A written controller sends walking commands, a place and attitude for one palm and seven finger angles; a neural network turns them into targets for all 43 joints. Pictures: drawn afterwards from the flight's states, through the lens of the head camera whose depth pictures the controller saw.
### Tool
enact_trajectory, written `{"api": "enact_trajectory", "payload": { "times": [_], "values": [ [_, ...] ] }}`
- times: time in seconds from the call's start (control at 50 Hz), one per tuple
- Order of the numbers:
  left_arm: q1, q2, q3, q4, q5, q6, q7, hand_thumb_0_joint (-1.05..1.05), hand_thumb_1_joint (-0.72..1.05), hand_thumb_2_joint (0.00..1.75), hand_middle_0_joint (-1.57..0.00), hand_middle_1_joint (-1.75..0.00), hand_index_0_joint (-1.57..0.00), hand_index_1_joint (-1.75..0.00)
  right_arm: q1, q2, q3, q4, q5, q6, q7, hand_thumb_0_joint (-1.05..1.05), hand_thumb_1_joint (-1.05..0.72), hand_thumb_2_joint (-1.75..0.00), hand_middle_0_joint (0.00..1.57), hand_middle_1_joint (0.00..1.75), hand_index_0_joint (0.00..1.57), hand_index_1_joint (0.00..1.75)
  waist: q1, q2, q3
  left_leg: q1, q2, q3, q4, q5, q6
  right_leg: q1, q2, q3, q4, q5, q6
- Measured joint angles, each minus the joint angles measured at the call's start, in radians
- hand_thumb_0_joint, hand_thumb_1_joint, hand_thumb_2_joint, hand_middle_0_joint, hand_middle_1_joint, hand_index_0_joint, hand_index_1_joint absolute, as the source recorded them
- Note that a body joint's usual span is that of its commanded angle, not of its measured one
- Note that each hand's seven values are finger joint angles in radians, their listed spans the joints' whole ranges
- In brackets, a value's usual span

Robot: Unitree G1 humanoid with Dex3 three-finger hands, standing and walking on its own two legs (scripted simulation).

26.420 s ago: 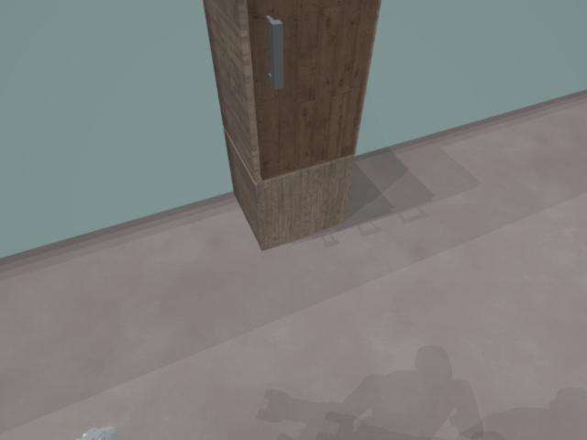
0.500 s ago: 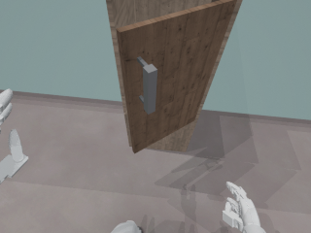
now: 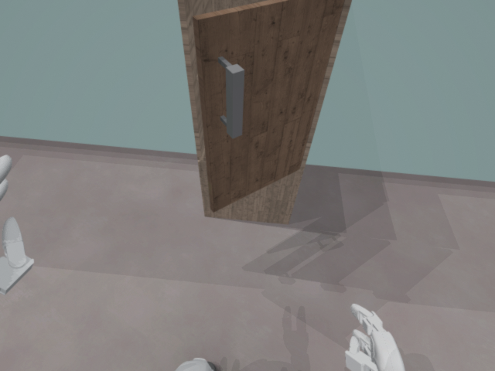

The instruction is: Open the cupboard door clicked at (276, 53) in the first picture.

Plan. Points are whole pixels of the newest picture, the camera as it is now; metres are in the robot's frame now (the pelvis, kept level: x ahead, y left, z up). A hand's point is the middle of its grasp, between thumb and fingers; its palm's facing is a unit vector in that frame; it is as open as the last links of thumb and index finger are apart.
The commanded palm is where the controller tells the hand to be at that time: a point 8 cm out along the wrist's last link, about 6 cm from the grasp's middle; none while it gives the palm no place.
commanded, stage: stop stepping back and stand still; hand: left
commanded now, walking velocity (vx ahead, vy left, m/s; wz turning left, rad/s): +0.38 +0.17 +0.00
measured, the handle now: (228, 98) +0.61 +0.09 +0.10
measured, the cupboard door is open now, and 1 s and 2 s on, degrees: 38 38 38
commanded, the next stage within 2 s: let the arm hang, fingers relaxed in 0.52 s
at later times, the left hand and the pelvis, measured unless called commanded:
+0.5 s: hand out of the picture +0.15 +0.26 +0.17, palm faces +0.41 -0.79 -0.45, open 7.4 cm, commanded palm +0.09 +0.31 +0.18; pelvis -0.04 +0.01 +0.00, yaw +1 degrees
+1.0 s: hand out of the picture -0.05 +0.19 -0.17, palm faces +0.08 -0.98 -0.20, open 6.9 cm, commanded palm none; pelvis -0.06 +0.01 +0.00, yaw +5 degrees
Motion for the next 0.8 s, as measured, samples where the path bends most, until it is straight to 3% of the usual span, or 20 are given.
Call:
{"api": "enact_trajectory", "payload": {
  "times": [0.04, 0.08, 0.12, 0.18, 0.22, 0.34, 0.4, 0.44, 0.52, 0.6, 0.64, 0.72, 0.76, 0.8],
  "values": [
    [-0.007, -0.024, -0.023, 0.026, -0.002, -0.01, -0.008, 0.02, 0.88, 0.9, -0.21, -0.3, -0.22, -0.31, 0.016, -0.017, -0.003, 0.039, 0.004, 0.011, 0.002, 0.01, -0.9, -0.9, 0.21, 0.3, 0.21, 0.3, 0.004, 0.012, -0.015, -0.04, -0.015, -0.015, 0.191, -0.051, -0.004, -0.003, 0.005, 0.002, -0.004, 0.033, -0.003],
    [-0.01, -0.042, -0.034, 0.054, 0.002, -0.02, -0.011, 0.02, 0.88, 0.9, -0.21, -0.3, -0.22, -0.31, 0.05, -0.028, -0.01, 0.066, 0.009, 0.015, -0.002, 0.01, -0.9, -0.9, 0.21, 0.3, 0.21, 0.3, 0.002, 0.001, -0.046, -0.033, -0.023, 0.002, 0.284, -0.055, -0.003, 0.004, -0.003, 0.006, -0.026, 0.046, 0.001],
    [-0.023, -0.054, -0.041, 0.083, 0.011, -0.027, -0.008, 0.02, 0.88, 0.9, -0.21, -0.3, -0.22, -0.31, 0.085, -0.042, -0.02, 0.076, 0.011, 0.012, -0.013, 0.01, -0.9, -0.9, 0.21, 0.3, 0.21, 0.3, -0.005, -0.011, -0.071, 0.02, -0.018, 0.027, 0.246, -0.081, 0.009, 0.006, -0.014, 0.005, -0.038, 0.054, 0.004],
    [-0.046, -0.067, -0.048, 0.103, 0.024, -0.035, 0.001, 0.02, 0.88, 0.9, -0.21, -0.3, -0.22, -0.31, 0.124, -0.077, -0.039, 0.077, 0.007, -0.005, -0.029, 0.01, -0.9, -0.9, 0.21, 0.3, 0.21, 0.3, -0.021, -0.009, -0.092, 0.151, -0.002, 0.05, 0.047, -0.105, 0.037, -0.009, -0.02, -0.008, -0.011, 0.043, 0.01],
    [-0.055, -0.071, -0.048, 0.095, 0.024, -0.043, 0.006, 0.02, 0.88, 0.9, -0.21, -0.3, -0.22, -0.31, 0.134, -0.104, -0.056, 0.069, 0.009, -0.017, -0.039, 0.01, -0.9, -0.9, 0.21, 0.3, 0.21, 0.3, -0.037, 0.013, -0.089, 0.219, 0.009, 0.038, -0.071, -0.052, 0.047, -0.03, -0.014, -0.026, 0.039, 0.019, 0.018],
    [-0.041, -0.023, -0.001, 0.097, 0.025, -0.053, 0.008, 0.02, 0.88, 0.9, -0.21, -0.3, -0.21, -0.31, 0.095, -0.072, -0.054, 0.042, 0.011, -0.032, -0.037, 0.01, -0.9, -0.9, 0.2, 0.3, 0.2, 0.3, -0.049, -0.028, -0.05, 0.223, -0.016, 0.07, -0.036, -0.054, 0.019, -0.056, -0.041, -0.016, 0.129, -0.025, 0.035],
    [-0.053, -0.023, -0.006, 0.101, 0.027, -0.056, 0.002, 0.02, 0.89, 0.9, -0.21, -0.3, -0.21, -0.31, 0.078, -0.053, -0.037, 0.034, 0.011, -0.04, -0.026, 0.01, -0.9, -0.9, 0.2, 0.3, 0.2, 0.3, -0.049, -0.001, -0.032, 0.213, 0.003, 0.057, -0.015, -0.055, 0.014, -0.043, -0.018, -0.029, 0.102, 0.009, 0.009],
    [-0.048, -0.032, -0.014, 0.095, 0.023, -0.064, -0.004, 0.02, 0.89, 0.9, -0.21, -0.3, -0.21, -0.31, 0.07, -0.045, -0.028, 0.033, 0.011, -0.035, -0.015, 0.01, -0.9, -0.9, 0.2, 0.3, 0.2, 0.3, -0.043, 0.02, -0.035, 0.191, 0.017, 0.044, 0.014, -0.075, 0.017, -0.043, -0.001, -0.037, 0.083, 0.022, -0.001],
    [-0.042, -0.057, -0.033, 0.09, 0.023, -0.073, -0.012, 0.02, 0.88, 0.9, -0.21, -0.3, -0.22, -0.31, 0.062, -0.034, -0.025, 0.048, 0.012, -0.018, -0.005, 0.01, -0.9, -0.9, 0.2, 0.3, 0.21, 0.3, -0.015, 0.022, -0.039, 0.129, -0.003, 0.027, 0.185, -0.168, 0.028, -0.041, 0.006, -0.028, 0.058, 0.039, -0.007],
    [-0.057, -0.077, -0.037, 0.091, 0.024, -0.071, -0.005, 0.02, 0.88, 0.9, -0.21, -0.3, -0.22, -0.31, 0.064, -0.044, -0.02, 0.041, 0.007, -0.019, -0.014, 0.01, -0.9, -0.9, 0.2, 0.3, 0.21, 0.3, -0.01, 0.024, -0.027, 0.198, -0.002, 0.032, -0.005, -0.05, 0.04, -0.037, 0.0, -0.032, 0.076, 0.027, 0.012],
    [-0.093, -0.078, -0.054, 0.147, 0.04, -0.07, -0.016, 0.01, 0.88, 0.9, -0.21, -0.3, -0.22, -0.31, 0.055, -0.048, -0.03, 0.061, 0.006, -0.03, -0.001, 0.01, -0.9, -0.9, 0.2, 0.3, 0.21, 0.3, -0.005, 0.021, -0.028, 0.19, -0.017, 0.037, 0.005, -0.044, 0.042, -0.056, -0.017, -0.031, 0.122, 0.024, 0.024],
    [-0.295, -0.125, -0.21, 0.603, 0.071, 0.1, -0.089, 0.01, 0.89, 0.9, -0.2, -0.3, -0.21, -0.3, 0.017, -0.087, -0.048, 0.141, -0.018, 0.038, 0.042, 0.01, -0.9, -0.9, 0.2, 0.3, 0.21, 0.3, -0.031, 0.066, -0.066, 0.136, -0.062, 0.001, 0.0, -0.028, 0.065, -0.191, -0.021, 0.033, 0.422, -0.174, 0.045],
    [-0.36, -0.159, -0.276, 0.839, 0.075, 0.168, -0.108, 0.01, 0.9, 0.9, -0.2, -0.3, -0.2, -0.3, 0.006, -0.083, -0.042, 0.169, -0.029, 0.068, 0.048, 0.01, -0.9, -0.9, 0.2, 0.3, 0.21, 0.3, -0.04, 0.058, -0.058, 0.138, -0.076, -0.003, -0.016, -0.01, 0.068, -0.212, -0.023, 0.057, 0.464, -0.207, 0.05],
    [-0.382, -0.191, -0.334, 1.029, 0.075, 0.204, -0.122, 0.01, 0.9, 0.9, -0.19, -0.3, -0.2, -0.3, 0.001, -0.07, -0.032, 0.191, -0.03, 0.091, 0.054, 0.01, -0.9, -0.9, 0.2, 0.3, 0.21, 0.3, -0.04, 0.033, -0.038, 0.147, -0.081, 0.01, -0.025, -0.003, 0.061, -0.195, -0.029, 0.062, 0.397, -0.178, 0.051]
  ]
}}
